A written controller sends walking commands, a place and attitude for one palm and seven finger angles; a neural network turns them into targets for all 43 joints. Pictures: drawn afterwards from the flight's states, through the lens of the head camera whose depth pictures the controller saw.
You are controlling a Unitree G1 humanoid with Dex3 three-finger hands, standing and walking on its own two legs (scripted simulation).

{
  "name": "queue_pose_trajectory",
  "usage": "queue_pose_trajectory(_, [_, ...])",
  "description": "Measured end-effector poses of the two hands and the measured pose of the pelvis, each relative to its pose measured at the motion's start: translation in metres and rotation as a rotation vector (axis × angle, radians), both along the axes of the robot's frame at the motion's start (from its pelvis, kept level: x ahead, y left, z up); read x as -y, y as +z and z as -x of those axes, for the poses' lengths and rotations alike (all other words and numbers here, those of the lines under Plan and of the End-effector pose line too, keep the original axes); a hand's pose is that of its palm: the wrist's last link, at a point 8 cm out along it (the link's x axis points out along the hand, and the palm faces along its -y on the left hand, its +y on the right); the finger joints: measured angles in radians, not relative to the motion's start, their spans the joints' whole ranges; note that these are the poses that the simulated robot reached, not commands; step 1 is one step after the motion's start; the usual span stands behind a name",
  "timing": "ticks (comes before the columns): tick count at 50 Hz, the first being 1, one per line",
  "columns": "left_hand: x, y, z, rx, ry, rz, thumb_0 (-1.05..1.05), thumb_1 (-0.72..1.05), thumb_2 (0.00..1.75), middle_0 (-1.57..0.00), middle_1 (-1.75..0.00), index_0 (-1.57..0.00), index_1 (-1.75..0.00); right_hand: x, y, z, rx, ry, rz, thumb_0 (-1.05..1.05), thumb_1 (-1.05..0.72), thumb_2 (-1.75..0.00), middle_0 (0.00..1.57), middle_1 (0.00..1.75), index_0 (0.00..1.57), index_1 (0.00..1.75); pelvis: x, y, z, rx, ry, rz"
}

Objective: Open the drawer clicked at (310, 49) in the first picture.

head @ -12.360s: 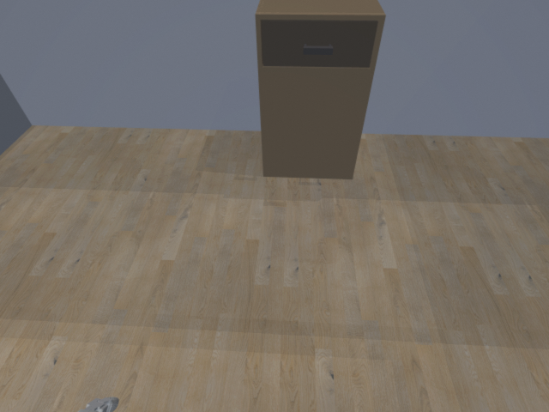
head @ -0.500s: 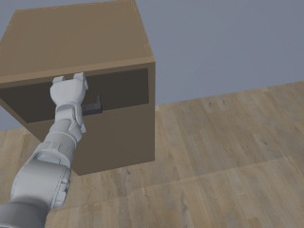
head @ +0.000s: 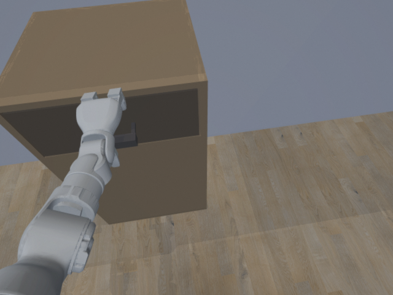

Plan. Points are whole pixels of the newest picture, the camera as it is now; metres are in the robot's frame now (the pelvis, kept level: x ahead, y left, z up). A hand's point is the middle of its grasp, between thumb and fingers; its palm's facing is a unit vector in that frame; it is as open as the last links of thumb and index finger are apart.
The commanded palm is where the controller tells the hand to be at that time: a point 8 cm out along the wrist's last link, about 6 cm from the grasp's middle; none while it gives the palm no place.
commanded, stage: move the hooked fingers above the handle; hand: left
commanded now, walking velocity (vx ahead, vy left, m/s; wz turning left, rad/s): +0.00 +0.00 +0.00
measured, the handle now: (113, 135) +0.50 +0.21 -0.02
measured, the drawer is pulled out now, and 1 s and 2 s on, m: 0.00 0.00 0.00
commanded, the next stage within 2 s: none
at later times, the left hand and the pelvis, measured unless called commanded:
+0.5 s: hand (96, 136) +0.45 +0.22 +0.05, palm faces +0.09 -0.01 -1.00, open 13.8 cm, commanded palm +0.43 +0.22 +0.10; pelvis -0.01 +0.00 +0.00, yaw +3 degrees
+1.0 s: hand (97, 140) +0.45 +0.23 +0.03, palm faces +0.06 -0.03 -1.00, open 13.8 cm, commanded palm +0.43 +0.23 +0.10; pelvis -0.01 +0.01 -0.01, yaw +1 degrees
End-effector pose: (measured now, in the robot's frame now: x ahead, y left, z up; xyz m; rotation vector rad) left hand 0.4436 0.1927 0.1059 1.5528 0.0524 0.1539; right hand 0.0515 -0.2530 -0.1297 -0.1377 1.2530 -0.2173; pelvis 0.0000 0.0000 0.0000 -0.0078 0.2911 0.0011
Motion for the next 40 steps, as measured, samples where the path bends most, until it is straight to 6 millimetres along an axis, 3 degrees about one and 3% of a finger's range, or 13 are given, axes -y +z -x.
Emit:
queue_pose_trajectory(7, [-0.008, 0.0, 0.006, -0.132, 0.05, 0.007, 0.0, -0.49, 0.3, -0.34, -1.22, -0.34, -1.25, -0.002, 0.01, -0.001, 0.047, -0.041, -0.01, 0.0, -0.9, -0.9, 0.2, 0.3, 0.2, 0.3, 0.007, 0.007, 0.001, 0.034, -0.023, -0.008])
queue_pose_trajectory(12, [-0.03, -0.018, 0.029, -0.182, 0.017, 0.016, 0.0, -0.49, 0.3, -0.33, -1.2, -0.33, -1.22, 0.011, 0.017, -0.002, 0.066, -0.027, 0.04, 0.0, -0.9, -0.9, 0.2, 0.3, 0.2, 0.3, 0.01, 0.007, 0.004, 0.041, -0.016, -0.006])
queue_pose_trajectory(17, [-0.043, -0.025, 0.045, -0.123, -0.05, -0.001, 0.0, -0.49, 0.3, -0.32, -1.2, -0.33, -1.2, 0.025, 0.018, -0.003, 0.051, 0.013, 0.098, 0.0, -0.9, -0.9, 0.2, 0.3, 0.2, 0.3, 0.009, 0.002, 0.009, 0.026, 0.019, 0.0])
queue_pose_trajectory(24, [-0.031, -0.004, 0.025, 0.025, -0.059, -0.005, 0.0, -0.49, 0.3, -0.32, -1.2, -0.33, -1.2, 0.027, 0.01, -0.003, 0.027, 0.039, 0.101, 0.0, -0.9, -0.9, 0.2, 0.3, 0.2, 0.3, 0.003, -0.004, 0.012, 0.003, 0.052, 0.009])
queue_pose_trajectory(28, [-0.021, -0.002, 0.005, -0.018, 0.012, -0.014, 0.0, -0.49, 0.3, -0.32, -1.2, -0.33, -1.2, 0.015, 0.008, 0.002, 0.027, 0.011, 0.062, 0.0, -0.9, -0.9, 0.2, 0.3, 0.2, 0.3, 0.0, -0.003, 0.01, -0.002, 0.034, 0.008])
queue_pose_trajectory(34, [-0.02, 0.005, 0.002, -0.083, 0.038, -0.003, 0.0, -0.49, 0.3, -0.35, -1.22, -0.33, -1.27, -0.004, 0.006, 0.014, 0.01, -0.018, 0.013, 0.0, -0.9, -0.9, 0.2, 0.3, 0.2, 0.3, -0.003, 0.002, 0.005, 0.013, 0.005, 0.004])
queue_pose_trajectory(40, [-0.028, -0.018, 0.01, -0.188, 0.003, 0.014, 0.0, -0.49, 0.3, -0.33, -1.2, -0.3, -1.23, -0.008, 0.011, 0.023, 0.009, -0.036, 0.021, 0.0, -0.9, -0.9, 0.2, 0.3, 0.2, 0.3, -0.004, 0.002, 0.006, 0.019, -0.004, 0.006])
